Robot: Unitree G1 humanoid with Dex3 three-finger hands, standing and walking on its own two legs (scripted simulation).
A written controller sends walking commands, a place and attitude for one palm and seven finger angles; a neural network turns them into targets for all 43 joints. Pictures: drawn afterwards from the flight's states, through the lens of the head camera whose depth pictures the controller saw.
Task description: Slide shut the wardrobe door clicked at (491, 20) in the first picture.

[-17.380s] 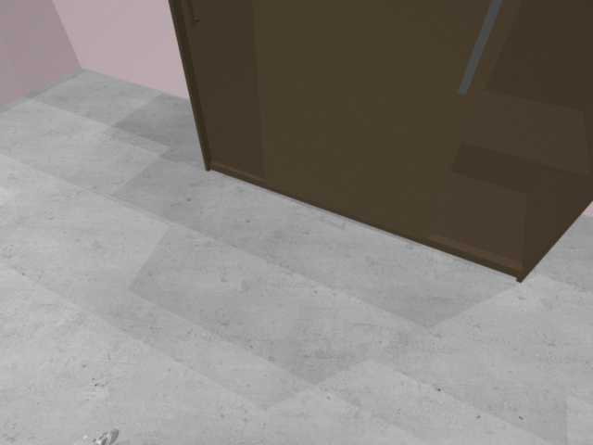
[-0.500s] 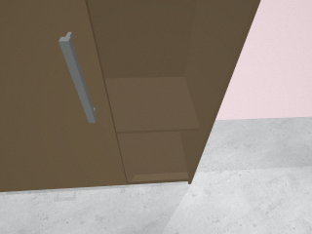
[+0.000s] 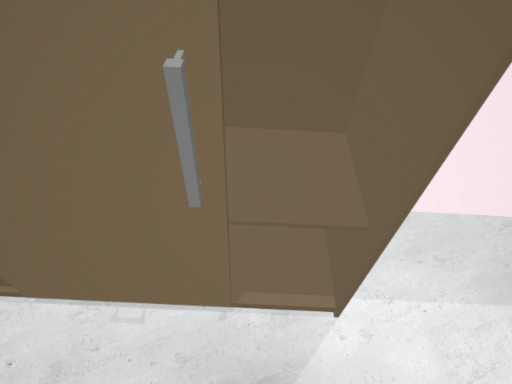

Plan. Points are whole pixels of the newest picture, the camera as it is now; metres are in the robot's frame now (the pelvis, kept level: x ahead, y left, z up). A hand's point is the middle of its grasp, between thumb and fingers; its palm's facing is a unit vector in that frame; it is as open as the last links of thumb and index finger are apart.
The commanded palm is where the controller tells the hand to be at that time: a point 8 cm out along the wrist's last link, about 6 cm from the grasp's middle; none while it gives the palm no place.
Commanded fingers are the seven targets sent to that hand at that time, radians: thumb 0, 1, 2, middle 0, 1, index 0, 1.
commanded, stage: come to a stop and stand still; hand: left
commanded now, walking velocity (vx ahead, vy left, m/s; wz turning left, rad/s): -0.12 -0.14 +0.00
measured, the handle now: (189, 140) +0.48 +0.16 +0.12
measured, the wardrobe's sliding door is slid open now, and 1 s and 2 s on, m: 0.41 0.41 0.41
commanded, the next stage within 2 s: look again from close up in 1.74 s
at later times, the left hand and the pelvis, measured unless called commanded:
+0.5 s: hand out of the picture +0.05 +0.17 -0.17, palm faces +0.04 -0.98 -0.21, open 7.3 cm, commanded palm none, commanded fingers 0.00 0.90 0.90 -0.20 -0.30 -0.20 -0.30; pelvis +0.01 -0.01 +0.00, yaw +0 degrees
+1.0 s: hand out of the picture -0.03 +0.17 -0.17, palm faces +0.03 -0.98 -0.20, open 7.3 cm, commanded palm none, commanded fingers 0.00 0.90 0.90 -0.20 -0.30 -0.20 -0.30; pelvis +0.01 +0.01 +0.01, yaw +0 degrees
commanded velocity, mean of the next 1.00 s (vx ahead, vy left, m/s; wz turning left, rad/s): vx -0.04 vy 0.01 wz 0.00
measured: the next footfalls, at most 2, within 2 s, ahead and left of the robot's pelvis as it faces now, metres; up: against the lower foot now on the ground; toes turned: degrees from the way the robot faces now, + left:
right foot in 0.08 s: +0.07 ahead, -0.11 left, +0.00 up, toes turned -2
